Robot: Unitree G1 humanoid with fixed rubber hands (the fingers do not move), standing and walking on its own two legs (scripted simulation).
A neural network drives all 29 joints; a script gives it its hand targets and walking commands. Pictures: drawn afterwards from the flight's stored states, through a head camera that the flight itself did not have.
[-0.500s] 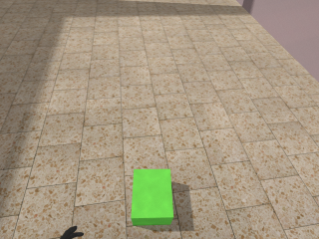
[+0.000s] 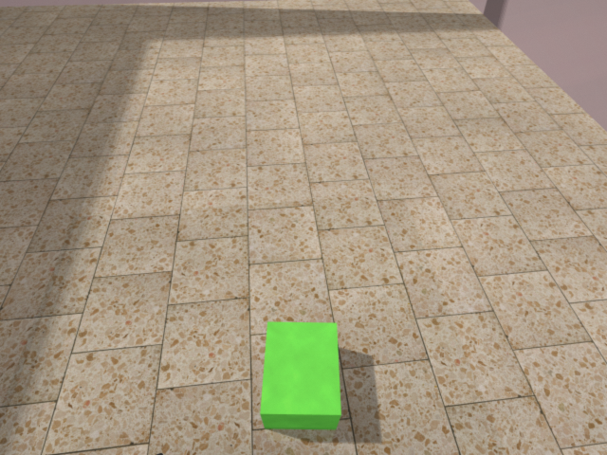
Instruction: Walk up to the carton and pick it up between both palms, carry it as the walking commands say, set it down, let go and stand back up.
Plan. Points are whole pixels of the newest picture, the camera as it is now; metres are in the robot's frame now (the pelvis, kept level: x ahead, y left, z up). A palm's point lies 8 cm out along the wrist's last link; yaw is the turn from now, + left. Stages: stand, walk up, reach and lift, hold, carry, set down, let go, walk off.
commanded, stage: reach and lift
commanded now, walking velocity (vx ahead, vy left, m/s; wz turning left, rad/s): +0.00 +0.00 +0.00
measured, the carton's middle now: (301, 375) +0.45 +0.01 -0.68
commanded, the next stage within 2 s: none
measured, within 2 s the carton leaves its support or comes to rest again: neither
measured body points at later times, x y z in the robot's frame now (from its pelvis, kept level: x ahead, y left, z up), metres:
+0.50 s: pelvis -0.02 +0.00 -0.05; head +0.10 +0.00 +0.39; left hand +0.20 +0.22 -0.16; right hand +0.19 -0.24 -0.16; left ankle +0.01 +0.12 -0.73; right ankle +0.00 -0.13 -0.73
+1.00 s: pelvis -0.08 +0.01 -0.09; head +0.13 +0.01 +0.31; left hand +0.32 +0.21 -0.19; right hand +0.32 -0.20 -0.19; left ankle +0.01 +0.12 -0.73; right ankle +0.00 -0.13 -0.73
